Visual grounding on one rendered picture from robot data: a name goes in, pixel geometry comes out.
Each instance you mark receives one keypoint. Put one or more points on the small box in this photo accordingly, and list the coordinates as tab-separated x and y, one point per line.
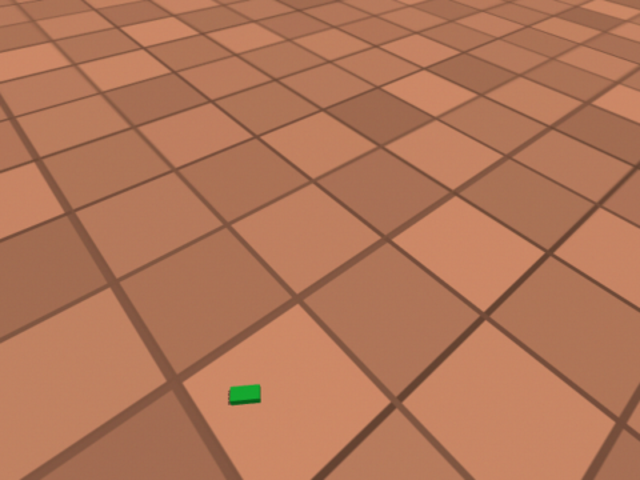
245	394

